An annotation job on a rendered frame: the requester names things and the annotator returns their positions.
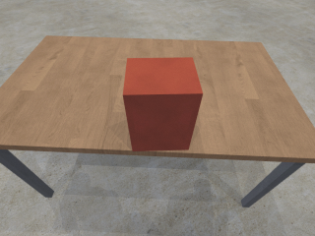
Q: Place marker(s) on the carton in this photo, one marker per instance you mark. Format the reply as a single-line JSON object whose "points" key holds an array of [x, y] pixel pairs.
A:
{"points": [[162, 98]]}

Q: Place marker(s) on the table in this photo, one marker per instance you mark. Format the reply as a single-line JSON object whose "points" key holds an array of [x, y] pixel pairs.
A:
{"points": [[67, 96]]}

